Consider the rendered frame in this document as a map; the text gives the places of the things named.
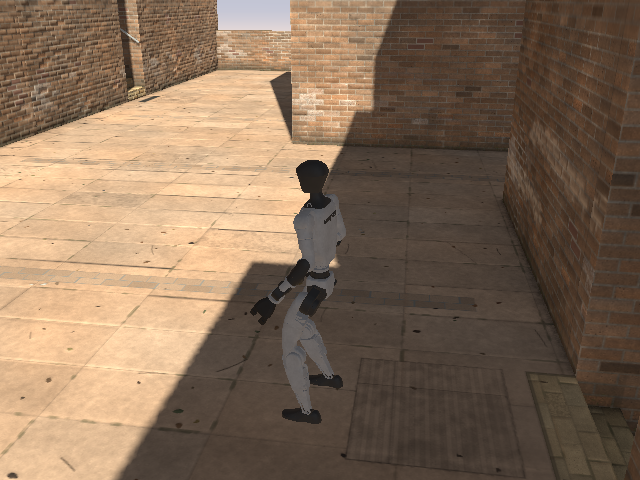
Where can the humanoid robot head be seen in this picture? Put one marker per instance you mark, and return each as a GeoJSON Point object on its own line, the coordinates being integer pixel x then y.
{"type": "Point", "coordinates": [312, 175]}

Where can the robot left forearm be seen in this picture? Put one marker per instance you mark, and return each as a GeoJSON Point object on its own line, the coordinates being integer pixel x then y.
{"type": "Point", "coordinates": [295, 277]}

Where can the right robot thigh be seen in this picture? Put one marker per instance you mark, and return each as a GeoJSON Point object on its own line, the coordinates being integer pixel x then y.
{"type": "Point", "coordinates": [310, 328]}

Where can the left robot upper arm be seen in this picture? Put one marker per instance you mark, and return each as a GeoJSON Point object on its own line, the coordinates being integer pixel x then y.
{"type": "Point", "coordinates": [303, 225]}

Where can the right robot upper arm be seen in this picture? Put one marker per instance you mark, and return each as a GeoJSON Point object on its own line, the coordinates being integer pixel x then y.
{"type": "Point", "coordinates": [341, 230]}

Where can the left robot hand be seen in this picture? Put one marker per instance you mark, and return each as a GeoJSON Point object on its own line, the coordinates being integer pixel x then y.
{"type": "Point", "coordinates": [265, 308]}

